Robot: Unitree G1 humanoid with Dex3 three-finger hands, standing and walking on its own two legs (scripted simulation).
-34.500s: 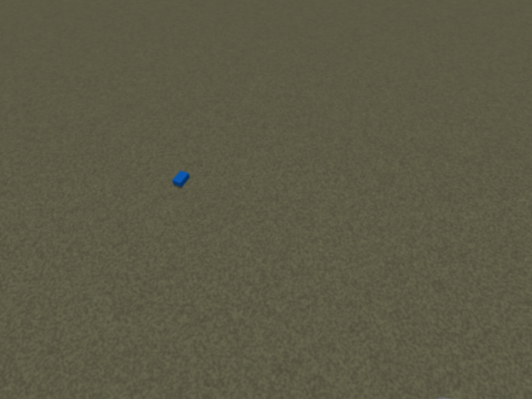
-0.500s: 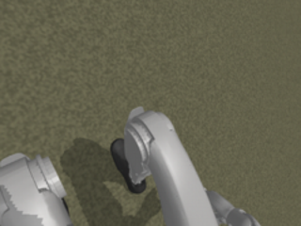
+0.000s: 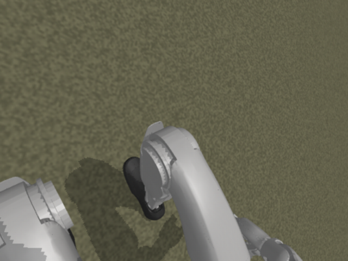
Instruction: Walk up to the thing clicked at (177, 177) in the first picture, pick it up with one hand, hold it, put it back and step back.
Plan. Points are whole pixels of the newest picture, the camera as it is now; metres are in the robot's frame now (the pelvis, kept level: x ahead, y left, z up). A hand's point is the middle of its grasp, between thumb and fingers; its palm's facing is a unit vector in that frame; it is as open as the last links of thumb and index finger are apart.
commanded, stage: open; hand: left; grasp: from above
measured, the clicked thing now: out of the picture +0.47 +0.32 -0.29
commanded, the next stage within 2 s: withdraw in 0.50 s
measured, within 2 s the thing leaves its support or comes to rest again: neither
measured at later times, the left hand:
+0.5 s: hand out of the picture +0.46 +0.31 -0.26, palm faces -0.47 -0.11 -0.88, open 12.2 cm
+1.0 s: hand out of the picture +0.49 +0.35 -0.15, palm faces -0.28 -0.06 -0.96, open 12.5 cm
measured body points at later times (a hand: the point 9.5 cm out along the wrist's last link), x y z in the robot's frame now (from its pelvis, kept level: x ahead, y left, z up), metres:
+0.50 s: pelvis +0.00 +0.00 +0.00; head +0.29 +0.13 +0.32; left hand +0.48 +0.31 -0.21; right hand +0.04 -0.25 -0.04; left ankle +0.06 +0.12 -0.27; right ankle +0.13 -0.12 -0.27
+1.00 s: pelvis +0.01 +0.00 +0.02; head +0.26 +0.12 +0.38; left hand +0.50 +0.35 -0.10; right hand +0.07 -0.26 -0.05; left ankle +0.06 +0.12 -0.27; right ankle +0.13 -0.12 -0.27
